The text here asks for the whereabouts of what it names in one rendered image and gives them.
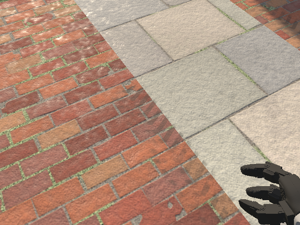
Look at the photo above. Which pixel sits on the right robot hand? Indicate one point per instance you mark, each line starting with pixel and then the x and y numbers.
pixel 284 200

